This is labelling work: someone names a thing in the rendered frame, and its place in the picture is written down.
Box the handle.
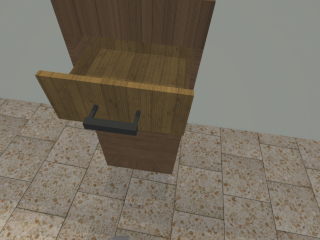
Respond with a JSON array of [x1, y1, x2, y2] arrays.
[[82, 104, 141, 136]]

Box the cabinet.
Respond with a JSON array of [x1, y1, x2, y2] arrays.
[[50, 0, 216, 175]]

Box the drawer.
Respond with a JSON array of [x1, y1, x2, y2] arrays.
[[35, 36, 194, 136]]

